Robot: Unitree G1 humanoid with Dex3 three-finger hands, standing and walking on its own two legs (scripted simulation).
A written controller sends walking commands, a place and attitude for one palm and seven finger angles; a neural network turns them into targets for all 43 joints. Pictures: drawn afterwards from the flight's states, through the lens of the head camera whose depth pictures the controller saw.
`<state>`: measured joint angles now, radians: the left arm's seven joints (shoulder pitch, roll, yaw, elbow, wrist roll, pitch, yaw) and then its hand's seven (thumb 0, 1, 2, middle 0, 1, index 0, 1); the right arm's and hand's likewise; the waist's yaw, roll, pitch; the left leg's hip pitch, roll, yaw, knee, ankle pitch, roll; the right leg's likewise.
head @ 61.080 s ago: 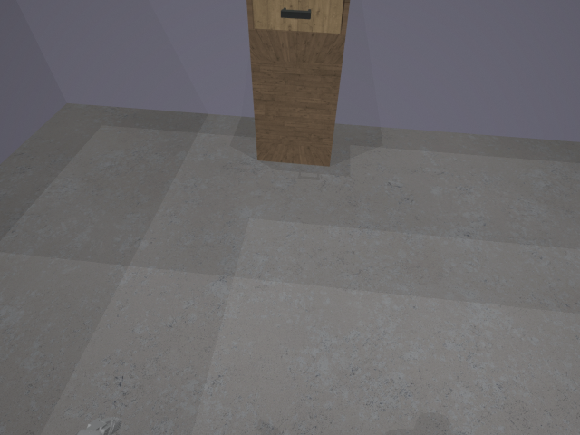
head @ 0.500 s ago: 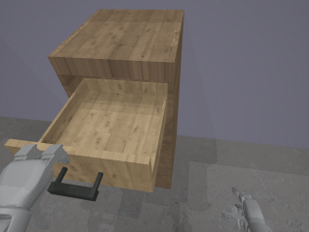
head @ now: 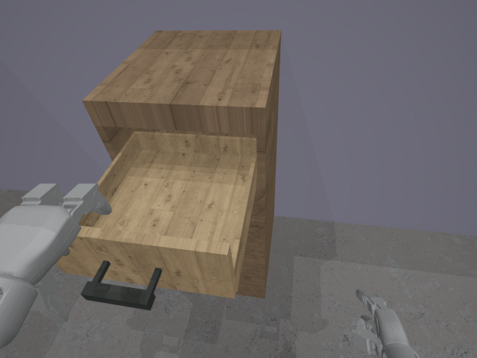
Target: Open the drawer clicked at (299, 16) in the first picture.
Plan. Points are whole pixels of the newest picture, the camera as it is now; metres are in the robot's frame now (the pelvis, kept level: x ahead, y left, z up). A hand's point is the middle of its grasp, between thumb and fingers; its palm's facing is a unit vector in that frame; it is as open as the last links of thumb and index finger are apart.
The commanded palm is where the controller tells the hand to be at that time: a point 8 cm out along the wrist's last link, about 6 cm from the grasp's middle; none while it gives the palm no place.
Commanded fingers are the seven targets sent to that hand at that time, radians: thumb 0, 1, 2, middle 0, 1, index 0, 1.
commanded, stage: lift the hand off the handle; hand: left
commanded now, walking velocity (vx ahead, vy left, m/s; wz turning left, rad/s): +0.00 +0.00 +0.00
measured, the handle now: (124, 282) +0.22 +0.25 +0.01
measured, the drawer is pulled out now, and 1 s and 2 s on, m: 0.29 0.29 0.29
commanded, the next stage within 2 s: draw the hand back to the body in 0.10 s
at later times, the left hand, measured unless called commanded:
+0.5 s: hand (47, 259) +0.17 +0.27 +0.16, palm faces +0.11 -0.04 -0.99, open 13.8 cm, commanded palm +0.14 +0.28 +0.21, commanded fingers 0.00 -0.50 0.30 -0.30 -1.20 -0.30 -1.20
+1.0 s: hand (63, 239) +0.19 +0.26 +0.18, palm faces +0.43 -0.78 -0.45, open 13.4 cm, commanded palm +0.14 +0.28 +0.21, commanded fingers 0.00 -0.12 0.47 -0.27 -0.95 -0.27 -0.95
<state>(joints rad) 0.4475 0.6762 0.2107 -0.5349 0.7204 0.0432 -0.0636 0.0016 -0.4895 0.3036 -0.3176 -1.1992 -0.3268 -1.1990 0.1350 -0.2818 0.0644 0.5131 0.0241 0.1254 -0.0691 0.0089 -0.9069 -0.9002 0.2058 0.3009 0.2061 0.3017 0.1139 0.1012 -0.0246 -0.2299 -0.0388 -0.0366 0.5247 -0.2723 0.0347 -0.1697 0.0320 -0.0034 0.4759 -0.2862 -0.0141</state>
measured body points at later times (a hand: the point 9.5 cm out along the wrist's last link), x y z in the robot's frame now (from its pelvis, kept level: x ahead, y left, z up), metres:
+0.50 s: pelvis +0.00 +0.00 +0.00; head +0.00 -0.02 +0.45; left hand +0.16 +0.27 +0.22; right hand +0.23 -0.20 -0.08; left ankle +0.00 +0.10 -0.74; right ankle -0.02 -0.11 -0.74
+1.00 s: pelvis +0.01 +0.01 +0.00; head +0.00 +0.00 +0.45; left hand +0.17 +0.30 +0.20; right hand +0.20 -0.19 -0.08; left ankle +0.00 +0.10 -0.74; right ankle -0.02 -0.11 -0.74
